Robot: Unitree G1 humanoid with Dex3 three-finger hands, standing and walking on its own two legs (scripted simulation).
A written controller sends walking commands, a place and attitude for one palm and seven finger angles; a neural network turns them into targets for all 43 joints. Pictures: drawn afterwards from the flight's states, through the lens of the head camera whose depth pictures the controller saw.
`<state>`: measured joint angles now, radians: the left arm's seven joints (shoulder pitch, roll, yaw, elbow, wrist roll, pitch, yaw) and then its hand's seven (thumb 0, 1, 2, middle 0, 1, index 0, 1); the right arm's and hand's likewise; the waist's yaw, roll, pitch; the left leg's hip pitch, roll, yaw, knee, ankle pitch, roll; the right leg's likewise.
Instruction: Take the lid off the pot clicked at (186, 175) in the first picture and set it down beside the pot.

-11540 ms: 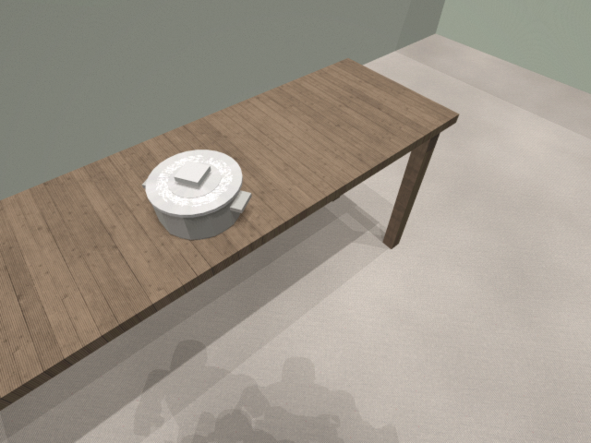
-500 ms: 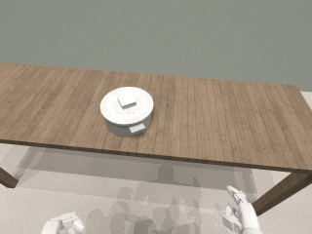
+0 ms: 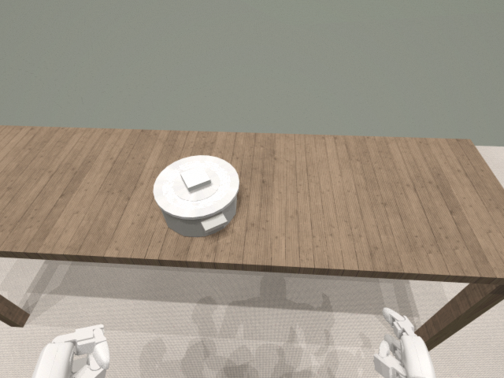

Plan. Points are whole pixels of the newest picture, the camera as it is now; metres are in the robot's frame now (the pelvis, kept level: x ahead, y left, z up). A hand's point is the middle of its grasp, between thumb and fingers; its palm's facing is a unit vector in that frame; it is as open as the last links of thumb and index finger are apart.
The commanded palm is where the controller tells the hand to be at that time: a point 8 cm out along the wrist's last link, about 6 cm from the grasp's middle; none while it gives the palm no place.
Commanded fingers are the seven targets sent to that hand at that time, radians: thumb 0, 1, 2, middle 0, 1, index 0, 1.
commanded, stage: raise the hand higher, near the body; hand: left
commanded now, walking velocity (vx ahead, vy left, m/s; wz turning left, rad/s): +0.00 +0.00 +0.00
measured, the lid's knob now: (195, 178) +0.52 +0.20 -0.02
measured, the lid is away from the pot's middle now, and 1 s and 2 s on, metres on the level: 0.00 0.00 0.00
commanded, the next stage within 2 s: reach forward and open the fingers in 0.34 s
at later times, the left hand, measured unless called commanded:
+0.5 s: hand (88, 313) +0.17 +0.24 +0.08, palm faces +0.24 -0.78 -0.59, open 3.1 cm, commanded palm +0.13 +0.27 +0.12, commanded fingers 0.00 0.84 0.82 -1.19 -1.48 -1.19 -1.48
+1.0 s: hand (80, 311) +0.18 +0.26 +0.06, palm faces -0.27 -0.13 -0.95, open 4.7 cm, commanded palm +0.18 +0.26 +0.12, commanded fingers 0.00 0.10 1.12 -0.91 -0.53 -0.91 -0.53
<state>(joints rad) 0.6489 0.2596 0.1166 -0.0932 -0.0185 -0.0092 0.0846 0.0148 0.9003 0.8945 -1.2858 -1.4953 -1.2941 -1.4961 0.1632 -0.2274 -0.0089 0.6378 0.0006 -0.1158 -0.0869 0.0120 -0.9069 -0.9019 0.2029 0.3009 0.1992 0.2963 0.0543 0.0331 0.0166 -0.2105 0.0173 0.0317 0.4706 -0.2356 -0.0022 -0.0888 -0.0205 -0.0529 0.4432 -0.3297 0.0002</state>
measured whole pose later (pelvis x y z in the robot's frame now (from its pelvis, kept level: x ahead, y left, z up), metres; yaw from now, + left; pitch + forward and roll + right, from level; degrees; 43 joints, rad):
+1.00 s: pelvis -0.03 +0.01 +0.01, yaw +0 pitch -3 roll -1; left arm 0.24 0.56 0.00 -0.11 0.80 0.00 -0.16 0.00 0.35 1.04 -1.04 -0.83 -1.05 -0.83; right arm 0.08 -0.28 0.00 0.61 0.01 0.10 -0.02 0.01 -0.91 -0.90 0.20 0.30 0.20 0.30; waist 0.06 0.12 0.04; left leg -0.20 0.02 0.03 0.40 -0.15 0.01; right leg -0.08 -0.02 -0.06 0.37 -0.24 0.00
